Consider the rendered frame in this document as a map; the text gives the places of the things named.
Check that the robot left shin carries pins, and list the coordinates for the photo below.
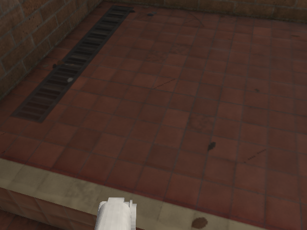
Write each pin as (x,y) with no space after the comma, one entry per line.
(101,203)

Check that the left robot thigh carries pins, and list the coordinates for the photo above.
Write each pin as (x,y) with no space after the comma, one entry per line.
(116,214)

